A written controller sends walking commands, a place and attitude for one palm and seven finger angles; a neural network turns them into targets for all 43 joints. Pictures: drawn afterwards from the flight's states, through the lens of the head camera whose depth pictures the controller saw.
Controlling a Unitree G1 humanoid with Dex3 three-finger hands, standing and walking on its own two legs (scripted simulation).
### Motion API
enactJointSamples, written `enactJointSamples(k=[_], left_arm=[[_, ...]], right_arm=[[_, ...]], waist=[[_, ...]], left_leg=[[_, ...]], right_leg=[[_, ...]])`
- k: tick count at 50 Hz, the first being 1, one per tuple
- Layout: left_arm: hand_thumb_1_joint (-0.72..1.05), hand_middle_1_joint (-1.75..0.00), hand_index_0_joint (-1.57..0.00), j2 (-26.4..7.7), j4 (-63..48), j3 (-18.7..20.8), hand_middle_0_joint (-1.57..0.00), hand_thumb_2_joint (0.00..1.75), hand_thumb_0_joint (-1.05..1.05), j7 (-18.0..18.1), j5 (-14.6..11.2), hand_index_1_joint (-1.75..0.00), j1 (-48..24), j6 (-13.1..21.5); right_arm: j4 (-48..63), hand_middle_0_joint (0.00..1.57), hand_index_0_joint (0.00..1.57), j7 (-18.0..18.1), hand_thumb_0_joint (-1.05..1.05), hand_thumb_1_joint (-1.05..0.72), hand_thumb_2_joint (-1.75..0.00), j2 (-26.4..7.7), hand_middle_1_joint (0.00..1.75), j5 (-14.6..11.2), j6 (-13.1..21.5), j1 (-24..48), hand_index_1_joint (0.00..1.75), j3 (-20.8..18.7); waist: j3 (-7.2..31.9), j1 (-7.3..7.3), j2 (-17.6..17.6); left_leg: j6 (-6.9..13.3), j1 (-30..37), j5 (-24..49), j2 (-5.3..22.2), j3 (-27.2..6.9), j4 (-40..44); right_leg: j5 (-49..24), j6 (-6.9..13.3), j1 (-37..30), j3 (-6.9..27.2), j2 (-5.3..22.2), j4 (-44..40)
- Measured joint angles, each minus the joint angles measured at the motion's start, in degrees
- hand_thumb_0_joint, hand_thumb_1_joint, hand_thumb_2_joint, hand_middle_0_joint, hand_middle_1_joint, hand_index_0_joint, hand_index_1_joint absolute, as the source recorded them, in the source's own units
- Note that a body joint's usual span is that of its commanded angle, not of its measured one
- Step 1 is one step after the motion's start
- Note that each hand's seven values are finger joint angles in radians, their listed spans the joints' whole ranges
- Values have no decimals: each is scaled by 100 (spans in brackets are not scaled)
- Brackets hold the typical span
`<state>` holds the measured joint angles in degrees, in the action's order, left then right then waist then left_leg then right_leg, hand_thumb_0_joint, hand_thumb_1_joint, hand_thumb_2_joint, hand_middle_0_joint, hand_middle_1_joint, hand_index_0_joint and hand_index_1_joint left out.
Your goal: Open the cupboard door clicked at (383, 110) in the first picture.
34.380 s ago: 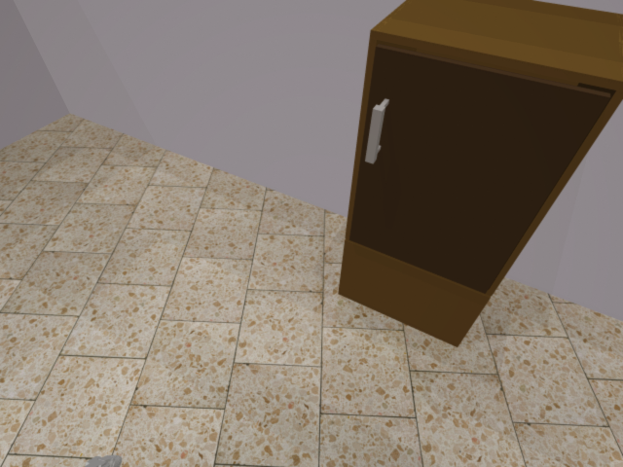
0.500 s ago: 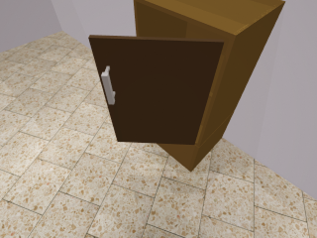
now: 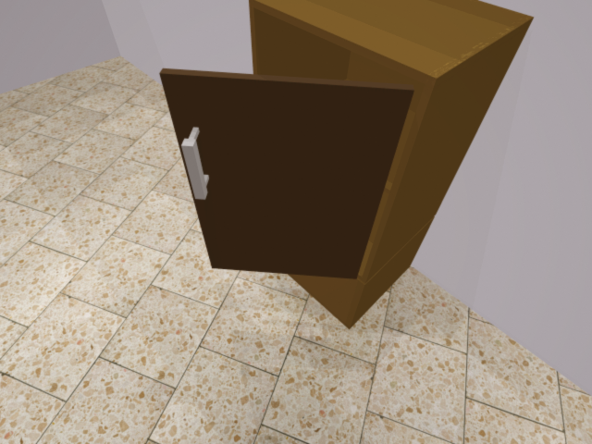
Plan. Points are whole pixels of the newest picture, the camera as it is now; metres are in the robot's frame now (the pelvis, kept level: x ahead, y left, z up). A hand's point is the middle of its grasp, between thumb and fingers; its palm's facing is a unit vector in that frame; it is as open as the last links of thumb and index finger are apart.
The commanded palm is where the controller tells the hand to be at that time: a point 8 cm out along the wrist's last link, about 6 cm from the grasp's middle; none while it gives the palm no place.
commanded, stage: come to a stop and stand still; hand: left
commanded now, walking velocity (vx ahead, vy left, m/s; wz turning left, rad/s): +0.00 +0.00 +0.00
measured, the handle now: (198, 164) +0.60 +0.22 +0.00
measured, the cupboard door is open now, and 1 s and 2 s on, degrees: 41 41 41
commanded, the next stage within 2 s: look again from close up in 0.40 s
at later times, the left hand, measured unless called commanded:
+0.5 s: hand out of the picture +0.01 +0.17 -0.18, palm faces +0.03 -0.98 -0.18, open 7.3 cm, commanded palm none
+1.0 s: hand out of the picture -0.02 +0.24 -0.18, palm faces -0.01 -0.98 -0.21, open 7.4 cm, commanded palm none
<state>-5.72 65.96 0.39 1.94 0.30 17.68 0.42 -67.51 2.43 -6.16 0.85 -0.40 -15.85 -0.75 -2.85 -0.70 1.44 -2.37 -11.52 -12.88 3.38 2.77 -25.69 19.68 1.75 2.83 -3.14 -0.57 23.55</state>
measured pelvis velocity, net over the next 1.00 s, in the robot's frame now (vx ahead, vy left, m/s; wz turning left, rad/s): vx -0.04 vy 0.05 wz -0.03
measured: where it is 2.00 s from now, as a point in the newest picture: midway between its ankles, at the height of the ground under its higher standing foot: outside the picture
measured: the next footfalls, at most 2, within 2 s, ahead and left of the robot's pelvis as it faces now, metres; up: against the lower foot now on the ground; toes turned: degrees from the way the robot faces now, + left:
right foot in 1.66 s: +0.08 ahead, -0.08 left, +0.00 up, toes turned -9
left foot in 1.90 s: +0.13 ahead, +0.15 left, +0.00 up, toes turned -2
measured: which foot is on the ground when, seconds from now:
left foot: down 0.00-1.00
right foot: down 0.00-1.00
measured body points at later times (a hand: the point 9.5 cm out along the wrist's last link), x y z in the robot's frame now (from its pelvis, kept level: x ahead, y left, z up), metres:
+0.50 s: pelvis +0.02 +0.01 +0.00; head +0.03 +0.01 +0.45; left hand +0.01 +0.23 -0.16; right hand +0.02 -0.21 -0.16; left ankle +0.01 +0.15 -0.74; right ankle -0.08 -0.09 -0.74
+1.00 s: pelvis -0.04 +0.05 -0.01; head -0.05 +0.06 +0.44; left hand -0.01 +0.29 -0.16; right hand -0.01 -0.18 -0.15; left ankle +0.01 +0.15 -0.74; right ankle -0.08 -0.09 -0.74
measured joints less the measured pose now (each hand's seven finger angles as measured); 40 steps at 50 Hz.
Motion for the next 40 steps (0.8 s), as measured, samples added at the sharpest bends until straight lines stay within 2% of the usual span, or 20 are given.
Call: enactJointSamples(k=[9,25,27,29,31,33,36,37,40], left_arm=[[91,-29,-20,-57,-28,22,-20,90,0,19,20,-30,-17,13],[91,-29,-20,-260,-104,38,-20,90,0,22,19,-30,-171,4],[91,-29,-20,-214,-167,9,-20,90,0,108,86,-30,-145,121],[91,-29,-20,-194,-313,-10,-20,90,0,153,113,-30,-38,214],[91,-29,-20,-220,-413,-24,-20,90,0,153,98,-30,44,207],[91,-29,-20,-249,-508,-27,-20,90,0,130,86,-30,54,134],[91,-29,-20,-343,-673,7,-20,90,0,103,83,-30,15,74],[91,-29,-20,-373,-699,18,-20,90,0,99,86,-30,-17,70],[91,-29,-20,-419,-734,3,-20,90,0,73,88,-30,-99,13]], right_arm=[[72,20,20,42,0,-92,-90,-110,30,2,21,157,30,-16],[124,20,20,30,0,-91,-90,-169,30,5,38,198,30,29],[248,20,20,-19,0,-92,-90,-254,30,-16,5,212,30,37],[495,20,20,-60,0,-92,-90,-318,30,-7,47,230,30,33],[689,20,20,-66,0,-92,-90,-340,30,-9,136,184,30,15],[824,20,20,-44,0,-92,-90,-376,30,-8,180,86,30,4],[895,20,20,-28,0,-91,-90,-382,30,2,134,23,30,21],[897,20,20,-34,0,-91,-90,-372,30,5,116,55,30,30],[898,20,20,-67,0,-91,-90,-350,30,9,93,129,30,63]], waist=[[37,44,30],[30,34,41],[36,48,-76],[-11,3,-113],[3,-82,-94],[58,-102,-126],[167,-9,-49],[168,31,-13],[150,29,-62]], left_leg=[[12,86,-91,-26,43,-2],[62,185,-124,-91,93,74],[110,-142,-165,-2,108,-367],[245,-279,-128,11,95,-585],[275,-243,-206,-14,92,-569],[259,-222,-327,-23,61,-601],[242,-352,-493,-116,106,-790],[263,-405,-502,-142,154,-862],[327,-448,-426,-156,169,-896]], right_leg=[[62,-25,-86,37,32,-26],[60,-84,-192,73,101,-138],[12,-123,-70,92,38,-130],[-11,-145,119,166,20,114],[-15,-165,330,169,48,565],[-33,-170,435,119,63,868],[266,-186,395,172,163,766],[380,-249,401,221,201,725],[277,-321,476,237,216,802]])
